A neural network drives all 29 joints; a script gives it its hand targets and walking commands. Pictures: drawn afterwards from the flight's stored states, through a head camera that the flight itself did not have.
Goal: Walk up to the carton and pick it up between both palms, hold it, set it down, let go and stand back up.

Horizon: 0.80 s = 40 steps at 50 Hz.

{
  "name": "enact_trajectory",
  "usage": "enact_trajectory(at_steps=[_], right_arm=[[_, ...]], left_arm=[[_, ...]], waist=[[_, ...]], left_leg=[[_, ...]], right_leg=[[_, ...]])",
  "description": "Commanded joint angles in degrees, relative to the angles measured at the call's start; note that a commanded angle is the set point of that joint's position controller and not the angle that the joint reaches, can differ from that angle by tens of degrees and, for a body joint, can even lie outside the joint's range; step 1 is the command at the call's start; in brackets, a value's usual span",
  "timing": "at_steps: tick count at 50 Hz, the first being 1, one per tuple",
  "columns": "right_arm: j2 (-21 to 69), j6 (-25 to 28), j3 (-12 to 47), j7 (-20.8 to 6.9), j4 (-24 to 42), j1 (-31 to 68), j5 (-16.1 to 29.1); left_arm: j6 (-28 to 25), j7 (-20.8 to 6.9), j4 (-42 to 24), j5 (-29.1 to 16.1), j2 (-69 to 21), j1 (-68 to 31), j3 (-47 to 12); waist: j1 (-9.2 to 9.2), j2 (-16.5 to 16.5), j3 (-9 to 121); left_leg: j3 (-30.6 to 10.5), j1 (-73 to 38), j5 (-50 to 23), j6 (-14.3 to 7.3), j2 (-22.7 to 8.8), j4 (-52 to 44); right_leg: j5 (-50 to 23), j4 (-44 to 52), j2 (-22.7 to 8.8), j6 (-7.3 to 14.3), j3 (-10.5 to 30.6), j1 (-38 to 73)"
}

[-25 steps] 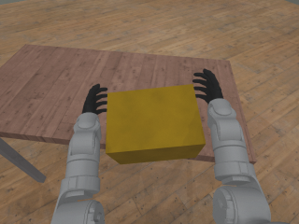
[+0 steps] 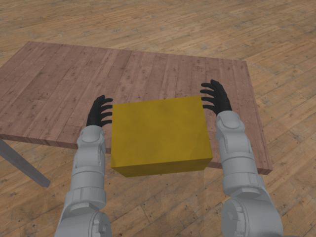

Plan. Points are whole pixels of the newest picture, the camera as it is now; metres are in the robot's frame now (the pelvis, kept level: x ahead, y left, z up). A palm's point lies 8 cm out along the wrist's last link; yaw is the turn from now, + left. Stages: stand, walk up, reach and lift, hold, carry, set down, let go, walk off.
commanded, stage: set down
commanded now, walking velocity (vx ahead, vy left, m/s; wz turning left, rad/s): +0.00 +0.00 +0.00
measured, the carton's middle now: (160, 139) +0.36 +0.04 +0.01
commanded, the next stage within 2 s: none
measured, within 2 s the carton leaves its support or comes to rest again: neither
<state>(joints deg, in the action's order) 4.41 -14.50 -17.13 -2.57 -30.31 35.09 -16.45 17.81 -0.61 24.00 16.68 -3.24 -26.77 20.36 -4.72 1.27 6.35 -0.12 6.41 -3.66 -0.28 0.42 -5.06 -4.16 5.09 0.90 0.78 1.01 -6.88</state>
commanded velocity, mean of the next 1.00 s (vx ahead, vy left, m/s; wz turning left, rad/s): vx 0.00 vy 0.00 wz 0.00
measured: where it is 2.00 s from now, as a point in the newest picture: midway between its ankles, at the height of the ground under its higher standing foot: outside the picture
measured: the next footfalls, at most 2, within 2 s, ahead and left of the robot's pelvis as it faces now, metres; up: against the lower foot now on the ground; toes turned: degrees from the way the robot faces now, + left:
none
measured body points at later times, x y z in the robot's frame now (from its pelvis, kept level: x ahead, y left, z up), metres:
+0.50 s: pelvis +0.03 +0.01 +0.00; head +0.08 +0.02 +0.44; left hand +0.44 +0.22 +0.05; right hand +0.47 -0.11 +0.07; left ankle +0.00 +0.11 -0.75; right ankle +0.00 -0.11 -0.75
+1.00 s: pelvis +0.01 -0.01 +0.00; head +0.06 +0.00 +0.44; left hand +0.37 +0.24 +0.01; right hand +0.43 -0.11 +0.04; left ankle -0.01 +0.12 -0.76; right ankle +0.00 -0.11 -0.76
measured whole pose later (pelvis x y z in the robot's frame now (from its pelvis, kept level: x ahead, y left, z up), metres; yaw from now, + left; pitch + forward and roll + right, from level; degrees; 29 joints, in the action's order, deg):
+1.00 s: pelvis +0.01 -0.01 +0.00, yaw +0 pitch +15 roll +0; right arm -4.7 5.7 -3.8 6.6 -53.7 36.8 5.2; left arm -6.4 0.9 51.4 -0.4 7.8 -30.7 11.8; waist -6.0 2.3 9.5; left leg -0.6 19.3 3.8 0.3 0.1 8.5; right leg 3.3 -9.1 1.4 1.3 0.6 -20.4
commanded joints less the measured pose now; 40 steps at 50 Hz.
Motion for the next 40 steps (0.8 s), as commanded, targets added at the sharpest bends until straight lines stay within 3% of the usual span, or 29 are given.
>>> enact_trajectory(at_steps=[1,6,9,12,15,18,24,26,28,29,31,34,38,40], right_arm=[[17.74,4.90,13.54,-5.28,5.10,29.38,2.31],[9.25,8.36,7.46,-2.12,0.18,30.01,1.55],[-2.81,10.75,0.95,1.97,-2.45,30.50,1.79],[-7.27,13.13,0.91,5.71,-5.42,35.69,6.16],[-8.52,14.65,2.87,8.50,-8.67,37.56,9.83],[-9.44,14.91,4.07,9.98,-11.43,35.44,11.32],[-10.67,15.73,6.65,9.86,-10.28,26.47,14.38],[-11.27,16.71,7.85,9.56,-8.73,23.98,16.10],[-11.87,17.85,9.22,9.19,-7.91,21.73,17.67],[-11.93,18.45,9.99,8.93,-7.47,21.36,18.44],[-11.01,19.55,12.06,8.38,-7.29,20.91,19.30],[-10.40,20.50,12.94,7.89,-8.73,20.86,19.23],[-10.75,20.78,13.44,7.73,-10.92,21.30,19.96],[-9.98,21.12,13.97,7.49,-11.92,20.41,19.84]], left_arm=[[-7.97,-6.77,-8.72,-3.15,-15.89,-36.30,-15.18],[-11.97,-4.45,-3.15,-1.99,-6.10,-37.29,-9.29],[-14.31,-1.11,2.51,-1.42,6.49,-36.47,-2.77],[-16.40,1.61,9.76,-4.61,10.95,-39.69,-2.03],[-17.92,3.31,16.02,-7.85,13.27,-41.45,-2.52],[-18.45,3.96,20.15,-9.75,15.05,-39.94,-2.68],[-19.47,3.39,19.52,-13.42,16.89,-32.71,-4.24],[-20.44,3.36,16.50,-14.95,16.60,-31.15,-5.50],[-21.49,3.48,13.61,-16.37,15.67,-29.72,-7.23],[-21.97,3.51,12.78,-16.93,15.09,-28.88,-8.04],[-22.97,3.32,12.14,-17.61,14.76,-27.05,-9.20],[-23.90,2.71,12.92,-17.94,15.46,-25.46,-9.82],[-24.44,2.24,14.86,-18.07,15.63,-24.98,-10.04],[-24.77,1.77,14.98,-17.54,14.81,-24.15,-9.95]], waist=[[-0.29,-1.80,29.56],[0.34,-1.64,30.92],[0.44,-0.81,32.00],[0.29,-1.06,34.68],[-0.02,-0.36,38.62],[-0.31,0.09,41.58],[-0.62,0.06,46.53],[-0.86,-2.02,47.30],[-1.50,-4.63,46.73],[-2.00,-5.49,45.92],[-2.95,-4.25,43.29],[-3.14,-1.11,36.78],[-2.74,0.28,33.24],[-2.23,1.38,32.91]], left_leg=[[2.65,-6.63,-11.10,1.71,2.02,3.06],[3.34,-3.59,-5.62,1.13,2.26,3.10],[3.95,-1.09,-1.83,0.74,2.55,4.00],[3.99,2.60,-0.65,0.18,2.87,6.18],[3.66,4.29,-4.74,0.11,3.02,8.60],[3.38,3.93,-12.77,0.40,3.17,10.62],[1.23,-6.59,-42.13,1.06,2.51,16.31],[0.07,-13.74,-54.36,1.36,1.24,19.74],[-0.73,-20.96,-62.71,2.27,-0.18,24.06],[-0.84,-21.58,-62.01,2.99,-0.52,25.21],[-0.17,-14.56,-51.22,4.23,-0.06,24.60],[0.34,-3.77,-37.01,3.61,0.76,21.10],[0.07,-3.88,-38.33,3.35,0.73,21.20],[0.38,-4.89,-30.32,2.73,1.14,20.19]], right_leg=[[-5.34,-2.59,0.79,-0.09,-0.71,12.81],[-2.75,-3.77,0.68,-0.54,-2.00,11.04],[-1.28,-5.25,0.59,-1.36,-3.10,9.64],[-1.02,-7.91,0.31,-1.77,-3.17,7.40],[-5.78,-11.03,0.19,-2.22,-2.77,7.80],[-13.92,-13.97,0.35,-2.67,-2.33,10.58],[-33.39,-18.23,0.86,-3.43,-1.38,10.80],[-33.25,-17.87,1.24,-3.24,-1.40,4.78],[-27.20,-15.22,1.62,-2.14,-1.13,-3.18],[-23.97,-13.91,1.66,-1.25,-0.78,-4.49],[-21.36,-13.62,1.36,0.05,0.15,1.20],[-19.02,-16.63,0.87,-0.45,0.76,7.27],[-20.25,-18.13,0.75,-0.74,0.97,3.94],[-15.91,-16.69,0.42,-0.69,0.95,2.93]])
